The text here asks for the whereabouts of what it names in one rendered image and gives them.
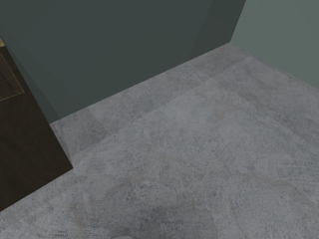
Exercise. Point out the drawer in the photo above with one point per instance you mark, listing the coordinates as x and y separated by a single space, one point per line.
8 85

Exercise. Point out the cabinet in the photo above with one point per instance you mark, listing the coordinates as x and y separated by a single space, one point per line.
30 154

